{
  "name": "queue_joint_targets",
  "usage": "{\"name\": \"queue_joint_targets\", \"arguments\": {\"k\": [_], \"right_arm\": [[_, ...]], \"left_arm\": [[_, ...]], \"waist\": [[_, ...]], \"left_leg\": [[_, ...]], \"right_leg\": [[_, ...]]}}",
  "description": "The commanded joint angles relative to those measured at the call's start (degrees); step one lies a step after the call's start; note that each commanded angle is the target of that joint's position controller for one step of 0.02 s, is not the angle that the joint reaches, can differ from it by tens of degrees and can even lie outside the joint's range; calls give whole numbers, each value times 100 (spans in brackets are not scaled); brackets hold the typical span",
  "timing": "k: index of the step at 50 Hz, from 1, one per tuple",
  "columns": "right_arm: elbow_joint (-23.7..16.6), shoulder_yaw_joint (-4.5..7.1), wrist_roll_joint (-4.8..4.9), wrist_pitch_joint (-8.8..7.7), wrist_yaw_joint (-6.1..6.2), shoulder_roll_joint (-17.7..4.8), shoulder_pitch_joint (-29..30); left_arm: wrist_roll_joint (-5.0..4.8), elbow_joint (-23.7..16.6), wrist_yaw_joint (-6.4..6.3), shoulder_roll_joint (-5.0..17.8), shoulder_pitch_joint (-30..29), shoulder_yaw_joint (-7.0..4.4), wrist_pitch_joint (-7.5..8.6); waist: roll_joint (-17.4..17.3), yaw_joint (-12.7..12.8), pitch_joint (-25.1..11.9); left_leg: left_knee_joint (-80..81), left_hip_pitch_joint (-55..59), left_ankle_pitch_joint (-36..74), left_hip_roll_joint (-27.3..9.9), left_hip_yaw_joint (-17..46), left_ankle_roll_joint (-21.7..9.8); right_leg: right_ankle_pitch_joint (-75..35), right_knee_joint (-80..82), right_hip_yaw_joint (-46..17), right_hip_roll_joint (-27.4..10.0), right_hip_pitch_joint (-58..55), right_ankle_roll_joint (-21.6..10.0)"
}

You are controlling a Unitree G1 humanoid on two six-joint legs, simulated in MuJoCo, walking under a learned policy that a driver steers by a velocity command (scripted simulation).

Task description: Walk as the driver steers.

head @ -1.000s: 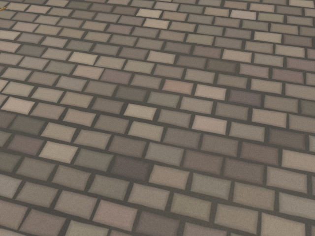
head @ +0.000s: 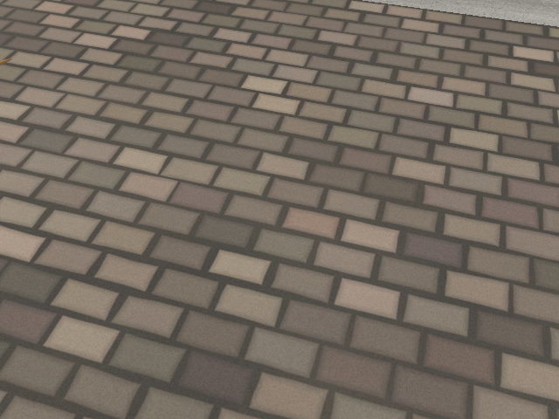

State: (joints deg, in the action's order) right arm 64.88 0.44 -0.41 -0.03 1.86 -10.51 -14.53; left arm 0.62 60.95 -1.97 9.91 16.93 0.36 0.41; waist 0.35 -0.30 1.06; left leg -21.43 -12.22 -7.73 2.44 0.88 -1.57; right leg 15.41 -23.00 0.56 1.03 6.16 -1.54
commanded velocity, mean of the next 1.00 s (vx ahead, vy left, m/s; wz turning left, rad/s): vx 0.34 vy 0.00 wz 0.08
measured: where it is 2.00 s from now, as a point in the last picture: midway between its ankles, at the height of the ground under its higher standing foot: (257, 335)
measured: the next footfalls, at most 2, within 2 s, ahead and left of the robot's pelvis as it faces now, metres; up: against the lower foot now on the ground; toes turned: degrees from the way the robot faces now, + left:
right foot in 0.84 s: +0.47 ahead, -0.05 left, +0.00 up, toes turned -2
left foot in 1.38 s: +0.72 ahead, +0.17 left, +0.00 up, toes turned +25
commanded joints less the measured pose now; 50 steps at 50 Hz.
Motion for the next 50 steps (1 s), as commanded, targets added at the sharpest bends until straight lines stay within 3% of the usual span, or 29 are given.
{"name": "queue_joint_targets", "arguments": {"k": [1,4,5,7,9,10,11,13,16,18,19,20,21,22,24,26,29,34,37,39,41,42,43,44,45,46,47,48,50], "right_arm": [[-5,60,2,-26,29,-469,-209],[76,52,3,-19,40,-422,-230],[110,43,-1,-12,39,-385,-270],[77,93,-22,22,23,-452,-248],[-89,111,-94,24,-41,-383,-5],[-210,78,-152,-16,-85,-210,146],[-333,70,-195,-74,-123,-169,288],[-522,115,-171,-207,-178,-279,429],[-623,166,-70,-369,-242,-272,313],[-310,225,-13,-425,-236,-211,-682],[-104,334,-49,-467,-181,-472,-1451],[3,499,-84,-473,-119,-1122,-2264],[142,484,-76,-390,-124,-1083,-2426],[-93,408,-110,-376,-129,-847,-1729],[-359,327,-92,-459,-141,-629,-1018],[-320,228,-65,-545,-106,-410,-1036],[-146,176,-40,-608,-71,-424,-1470],[-125,112,-58,-616,-69,-431,-1605],[-60,128,-52,-621,-45,-528,-1728],[-106,161,-65,-622,-36,-657,-1508],[-163,208,-70,-599,-46,-792,-1294],[-220,204,-37,-592,-75,-761,-1229],[-394,105,78,-576,-127,-258,-1597],[-344,162,152,-522,-134,-184,-2018],[-440,259,20,-456,-117,-541,-1567],[-583,276,-38,-447,-153,-521,-1021],[-633,273,-49,-425,-176,-340,-850],[-678,297,-133,-364,-208,-287,-804],[-714,310,-175,-222,-267,-129,-901]], "left_arm": [[-1,-12,-28,471,355,-67,36],[-2,65,-40,421,399,-52,40],[8,108,-38,411,482,-53,38],[29,120,-26,628,562,-155,-7],[24,120,-11,778,792,-242,-55],[21,172,-19,861,932,-292,-50],[25,195,-25,862,974,-324,-27],[93,187,7,860,968,-363,67],[76,164,52,850,853,-406,189],[29,79,73,812,564,-408,234],[46,-17,104,635,420,-350,303],[9,-305,173,181,290,-227,364],[148,-427,194,635,60,-350,353],[178,-456,233,638,-139,-370,344],[111,-397,325,389,-142,-329,404],[158,-362,372,414,-55,-357,326],[138,-534,389,396,-461,-370,211],[56,-1078,393,259,-1797,-263,185],[31,-1267,360,364,-2091,-274,194],[28,-1244,302,525,-1756,-341,239],[21,-852,210,765,-435,-481,334],[100,-593,148,989,496,-587,396],[267,-556,100,1577,1205,-729,431],[192,-603,179,1646,932,-755,352],[71,-766,206,1279,143,-675,323],[25,-880,221,819,-382,-552,373],[49,-848,218,623,-540,-495,432],[49,-743,178,470,-442,-446,483],[46,-594,136,375,-127,-408,570]], "waist": [[5,13,219],[23,9,239],[44,22,132],[284,63,302],[623,219,785],[825,278,1016],[839,295,1178],[689,270,1197],[589,118,1025],[396,-363,777],[-194,-696,479],[-1769,-906,60],[-1478,-802,186],[-596,-448,578],[-178,-108,645],[-295,32,496],[-385,32,479],[-522,-154,736],[-547,-164,770],[-513,87,565],[-437,641,-149],[-287,1007,-661],[554,948,-1503],[1220,625,-1872],[511,341,-999],[77,279,-289],[-8,133,105],[123,8,208],[205,-131,175]], "left_leg": [[244,386,437,-618,655,-129],[225,408,490,-625,642,-123],[214,437,50,-558,597,-134],[-211,70,-1339,-236,335,-236],[-923,-891,-2057,42,33,-278],[-1398,-1250,-1779,68,-258,-247],[-1796,-1514,-1486,-136,-322,-245],[-2079,-1878,-1558,-347,-256,-271],[-1341,-1253,-1341,-273,-473,-291],[-467,638,-863,52,-647,-322],[-42,1799,-1164,-374,113,-427],[1053,2611,-2750,-1865,2623,-931],[1352,2264,-2762,-2395,3684,-1283],[1214,1807,-2624,-2258,3088,-1227],[1371,1193,-1535,-1803,2060,-1003],[1410,1168,-363,-1496,1362,-880],[1316,1366,1182,-1375,793,-904],[1412,1012,2085,-1157,248,-899],[1301,1196,2712,-1328,342,-916],[765,1449,3917,-1399,335,-853],[-749,1456,4750,-1238,240,-702],[-2004,688,3688,-991,161,-627],[-3909,-697,1029,-423,-119,-498],[-5441,-1848,-2081,277,43,-455],[-5716,-2198,-1562,-242,278,-515],[-5455,-2209,-1095,-464,253,-521],[-5153,-2031,-883,-645,245,-528],[-4936,-1831,-804,-754,261,-503],[-4814,-1672,-702,-780,179,-452]], "right_leg": [[-452,561,-597,-646,614,-165],[-515,560,-591,-641,598,-163],[-18,625,-586,-599,560,-183],[1617,717,-766,-555,705,-367],[3039,1192,-1516,-986,725,-718],[3325,1470,-1989,-1401,638,-941],[3222,1638,-2291,-1725,625,-1119],[2509,1631,-2337,-1868,344,-1238],[1496,1244,-1674,-1547,295,-1077],[863,507,-1047,-1118,1284,-844],[295,-614,-523,-740,1989,-648],[964,-2661,416,82,3102,-302],[1636,-3881,127,114,3577,-365],[1143,-4345,-151,-278,3758,-453],[190,-4153,-220,-574,3405,-415],[-105,-3908,-67,-607,3176,-265],[-359,-3621,186,-536,3457,-106],[-1053,-1927,574,-320,3078,-56],[-1184,-1310,622,-198,2640,-238],[-981,-1092,579,-39,2120,-422],[-806,-731,582,211,665,-591],[-776,-489,209,-181,-702,-708],[491,-238,-1776,-1824,-2169,-1016],[1153,825,-4073,-2716,-2371,-1534],[1836,1056,-3553,-2526,-1482,-1395],[1581,1234,-2681,-2311,-569,-1235],[878,1383,-1951,-2052,45,-1019],[261,1410,-1397,-1850,381,-873],[-504,1435,-722,-1713,556,-768]]}}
